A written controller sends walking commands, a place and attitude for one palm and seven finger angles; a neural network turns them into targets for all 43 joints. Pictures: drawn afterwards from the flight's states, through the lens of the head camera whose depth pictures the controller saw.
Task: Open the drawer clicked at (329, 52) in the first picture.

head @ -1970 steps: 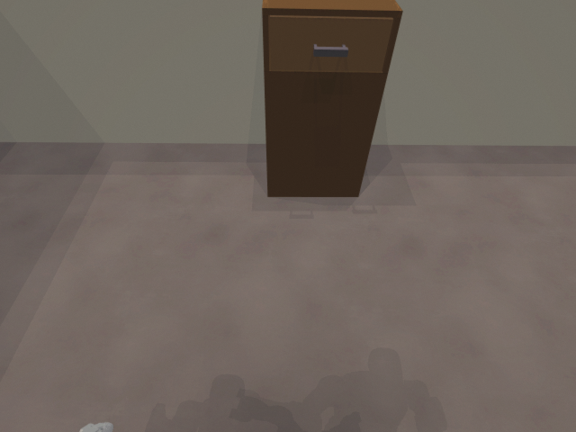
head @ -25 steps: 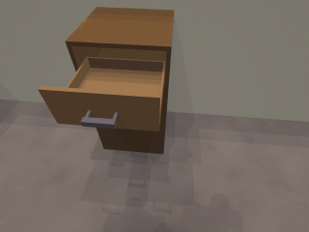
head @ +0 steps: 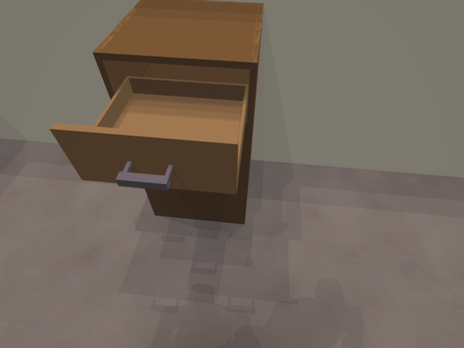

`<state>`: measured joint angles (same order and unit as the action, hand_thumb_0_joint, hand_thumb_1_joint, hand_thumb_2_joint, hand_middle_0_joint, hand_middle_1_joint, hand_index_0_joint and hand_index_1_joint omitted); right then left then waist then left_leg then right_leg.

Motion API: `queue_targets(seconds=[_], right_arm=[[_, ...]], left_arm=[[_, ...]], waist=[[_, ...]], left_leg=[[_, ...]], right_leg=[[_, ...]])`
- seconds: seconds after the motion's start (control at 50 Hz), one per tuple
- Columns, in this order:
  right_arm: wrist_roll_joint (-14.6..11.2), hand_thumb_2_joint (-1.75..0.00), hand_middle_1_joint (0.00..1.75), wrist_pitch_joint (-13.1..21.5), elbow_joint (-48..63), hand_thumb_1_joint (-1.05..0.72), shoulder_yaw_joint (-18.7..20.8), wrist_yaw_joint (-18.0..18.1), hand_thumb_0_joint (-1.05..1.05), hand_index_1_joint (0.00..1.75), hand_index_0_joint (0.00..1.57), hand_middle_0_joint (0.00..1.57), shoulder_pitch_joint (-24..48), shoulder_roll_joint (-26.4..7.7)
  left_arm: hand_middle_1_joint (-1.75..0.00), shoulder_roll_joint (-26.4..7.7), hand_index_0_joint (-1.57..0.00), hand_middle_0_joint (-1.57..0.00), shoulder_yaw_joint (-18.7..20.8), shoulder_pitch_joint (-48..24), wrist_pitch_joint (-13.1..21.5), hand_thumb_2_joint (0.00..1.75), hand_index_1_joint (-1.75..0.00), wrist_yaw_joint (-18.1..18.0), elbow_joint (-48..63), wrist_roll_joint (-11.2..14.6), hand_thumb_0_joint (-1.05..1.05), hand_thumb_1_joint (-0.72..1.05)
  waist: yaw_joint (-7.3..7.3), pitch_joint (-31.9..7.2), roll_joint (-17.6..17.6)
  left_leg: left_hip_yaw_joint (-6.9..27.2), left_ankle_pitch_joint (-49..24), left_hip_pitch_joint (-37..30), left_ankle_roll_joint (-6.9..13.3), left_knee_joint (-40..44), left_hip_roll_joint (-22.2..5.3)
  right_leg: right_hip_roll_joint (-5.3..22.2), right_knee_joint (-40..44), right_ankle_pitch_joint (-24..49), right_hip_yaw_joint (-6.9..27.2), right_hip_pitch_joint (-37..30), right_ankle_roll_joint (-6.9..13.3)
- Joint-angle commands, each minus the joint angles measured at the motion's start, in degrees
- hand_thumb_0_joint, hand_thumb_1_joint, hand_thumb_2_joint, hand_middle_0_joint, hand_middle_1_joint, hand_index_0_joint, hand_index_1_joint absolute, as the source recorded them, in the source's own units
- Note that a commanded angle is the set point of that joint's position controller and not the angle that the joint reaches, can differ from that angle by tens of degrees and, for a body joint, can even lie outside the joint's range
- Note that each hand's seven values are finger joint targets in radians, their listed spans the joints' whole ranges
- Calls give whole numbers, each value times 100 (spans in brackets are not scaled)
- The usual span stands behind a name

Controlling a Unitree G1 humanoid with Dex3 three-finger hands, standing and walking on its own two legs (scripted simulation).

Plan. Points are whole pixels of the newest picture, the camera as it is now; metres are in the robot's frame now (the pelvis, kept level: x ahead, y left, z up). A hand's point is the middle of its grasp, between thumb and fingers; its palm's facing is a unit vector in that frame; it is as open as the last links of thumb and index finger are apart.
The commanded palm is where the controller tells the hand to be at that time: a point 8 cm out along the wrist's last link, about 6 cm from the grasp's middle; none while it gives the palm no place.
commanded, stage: look to check the result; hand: left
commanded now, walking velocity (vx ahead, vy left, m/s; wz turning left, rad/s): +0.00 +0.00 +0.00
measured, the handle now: (146, 174) +0.48 +0.23 -0.03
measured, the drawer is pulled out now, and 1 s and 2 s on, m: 0.30 0.30 0.30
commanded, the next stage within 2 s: stand and wait in 0.22 s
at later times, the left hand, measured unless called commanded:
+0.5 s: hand out of the picture +0.04 +0.21 -0.17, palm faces +0.00 -0.97 -0.26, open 7.4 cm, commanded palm none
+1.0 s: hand out of the picture +0.06 +0.23 -0.16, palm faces -0.01 -0.96 -0.29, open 7.4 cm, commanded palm none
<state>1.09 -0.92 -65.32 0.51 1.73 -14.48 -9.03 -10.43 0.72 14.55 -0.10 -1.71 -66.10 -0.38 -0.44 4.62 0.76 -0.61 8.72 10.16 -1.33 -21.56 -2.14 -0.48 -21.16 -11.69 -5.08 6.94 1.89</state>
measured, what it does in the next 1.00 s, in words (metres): stands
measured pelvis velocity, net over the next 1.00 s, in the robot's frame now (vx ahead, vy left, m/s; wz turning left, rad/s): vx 0.02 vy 0.00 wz -0.01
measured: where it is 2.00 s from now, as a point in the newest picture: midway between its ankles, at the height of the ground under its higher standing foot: outside the picture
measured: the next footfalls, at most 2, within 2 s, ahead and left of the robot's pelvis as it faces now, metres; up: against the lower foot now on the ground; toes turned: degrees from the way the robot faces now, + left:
none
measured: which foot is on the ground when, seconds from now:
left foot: down 0.00-1.00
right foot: down 0.00-1.00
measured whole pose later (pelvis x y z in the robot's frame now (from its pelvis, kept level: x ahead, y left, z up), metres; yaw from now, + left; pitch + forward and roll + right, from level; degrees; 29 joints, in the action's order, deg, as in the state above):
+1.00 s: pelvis +0.02 +0.00 +0.00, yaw -1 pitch -2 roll +0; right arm 1.0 -0.5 -65.1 0.6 1.1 -9.1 -14.0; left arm -15.0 1.0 9.6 0.6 -1.2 -65.3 -0.5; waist -0.3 4.5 0.5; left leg -1.5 8.4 7.7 -1.1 -18.0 -1.8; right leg -0.3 -17.7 -11.1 -4.2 4.8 1.4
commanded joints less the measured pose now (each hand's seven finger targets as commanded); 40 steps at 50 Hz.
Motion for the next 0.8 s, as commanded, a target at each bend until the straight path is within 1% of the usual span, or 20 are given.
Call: queue_targets(seconds=[0.0,0.02,0.04,0.16,0.18,0.2,0.26,0.28,0.3,0.36,0.4,0.42,0.44,0.48,0.52,0.58,0.6,0.68,0.7,0.78], right_arm=[[-17,-90,30,36,145,-90,119,19,0,30,20,20,-334,-660],[-15,-90,30,29,137,-90,117,17,0,30,20,20,-323,-662],[-13,-90,30,22,135,-90,121,15,0,30,20,20,-309,-665],[-11,-90,30,60,143,-90,135,19,0,30,20,20,-216,-771],[-26,-90,30,70,172,-90,143,28,0,30,20,20,-171,-773],[-14,-90,30,71,169,-90,143,27,0,30,20,20,-151,-800],[-16,-90,30,72,166,-90,144,16,0,30,20,20,-108,-846],[-24,-90,30,80,192,-90,152,23,0,30,20,20,-103,-868],[-18,-90,30,74,172,-90,151,16,0,30,20,20,-66,-880],[-6,-90,30,62,176,-90,149,2,0,30,20,20,-16,-932],[-6,-90,30,74,189,-90,152,2,0,30,20,20,13,-964],[0,-90,30,79,189,-90,150,-1,0,30,20,20,14,-996],[-2,-90,30,82,189,-90,147,-5,0,30,20,20,48,-1012],[-18,-90,30,89,211,-90,151,-5,0,30,20,20,101,-1040],[-2,-90,30,99,201,-90,157,-7,0,30,20,20,121,-1098],[-20,-90,30,111,226,-90,155,-5,0,30,20,20,182,-1126],[-11,-90,30,113,227,-90,154,-5,0,30,20,20,203,-1160],[-25,-90,30,116,234,-90,153,-10,0,30,20,20,257,-1218],[-15,-90,30,114,223,-90,156,-12,0,30,20,20,280,-1238],[-30,-90,30,115,239,-90,147,-18,0,30,20,20,329,-1266]], left_arm=[[-30,-794,-20,-20,136,195,117,90,-30,-29,211,-13,0,90],[-30,-808,-20,-20,136,181,109,90,-30,-29,220,-12,0,90],[-30,-816,-20,-20,139,171,106,90,-30,-26,216,-10,0,90],[-30,-887,-20,-20,159,123,119,90,-30,-19,229,-10,0,90],[-30,-881,-20,-20,174,166,131,90,-30,-24,230,-16,0,90],[-30,-882,-20,-20,160,111,124,90,-30,-23,226,-17,0,90],[-30,-957,-20,-20,170,38,128,90,-30,-19,230,-15,0,90],[-30,-966,-20,-20,185,75,144,90,-30,-21,257,-22,0,90],[-30,-978,-20,-20,171,13,131,90,-30,-19,242,-17,0,90],[-30,-1044,-20,-20,183,-81,126,90,-30,-12,279,-18,0,90],[-30,-1074,-20,-20,197,-98,133,90,-30,-10,281,-23,0,90],[-30,-1113,-20,-20,199,-136,135,90,-30,-4,297,-20,0,90],[-30,-1112,-20,-20,202,-163,132,90,-30,0,306,-19,0,90],[-30,-1158,-20,-20,216,-164,146,90,-30,3,312,-24,0,90],[-30,-1179,-20,-20,213,-242,144,90,-30,5,325,-22,0,90],[-30,-1218,-20,-20,227,-234,160,90,-30,6,333,-28,0,90],[-30,-1232,-20,-20,214,-283,156,90,-30,6,326,-22,0,90],[-30,-1294,-20,-20,229,-318,167,90,-30,9,347,-27,0,90],[-30,-1295,-20,-20,214,-361,158,90,-30,7,322,-26,0,90],[-30,-1355,-20,-20,227,-342,172,90,-30,10,337,-28,0,90]], waist=[[-46,-6,-55],[-48,45,7],[-49,110,-57],[-31,-109,82],[-5,-107,9],[-23,-72,73],[-19,-48,-30],[-6,-139,-71],[-14,-62,7],[-20,26,21],[-12,-65,113],[-15,-140,74],[-8,-132,92],[18,-99,-32],[-7,-200,91],[19,-272,35],[-1,-284,34],[20,-292,-45],[-1,-247,83],[19,-294,-63]], left_leg=[[286,-219,-184,204,255,-350],[284,-198,-151,202,264,-344],[282,-132,-110,198,277,-342],[315,-273,-168,195,322,-375],[316,-314,-253,215,337,-401],[319,-314,-217,211,346,-403],[320,-350,-180,198,371,-392],[315,-386,-275,209,364,-417],[320,-327,-218,204,378,-404],[330,-224,-116,189,406,-387],[334,-250,-196,194,420,-402],[348,-317,-189,191,418,-411],[351,-298,-164,186,447,-410],[350,-349,-233,196,462,-421],[359,-436,-239,189,464,-432],[354,-549,-337,198,484,-446],[367,-627,-353,199,469,-459],[371,-639,-388,202,511,-463],[361,-622,-360,190,517,-464],[354,-665,-444,199,537,-472]], right_leg=[[665,694,-51,633,390,47],[669,702,-97,645,406,49],[661,726,-201,647,441,49],[644,617,66,640,262,62],[633,629,136,635,291,66],[653,630,148,627,282,60],[667,632,213,636,241,47],[643,636,265,628,223,50],[666,655,180,632,252,42],[667,707,24,669,250,49],[673,706,46,672,223,48],[670,674,142,662,145,48],[674,665,136,668,133,49],[670,692,170,652,188,45],[683,658,298,668,87,41],[688,646,453,637,48,41],[704,632,545,640,35,35],[689,650,565,632,14,32],[717,663,535,639,29,24],[707,692,605,644,16,23]])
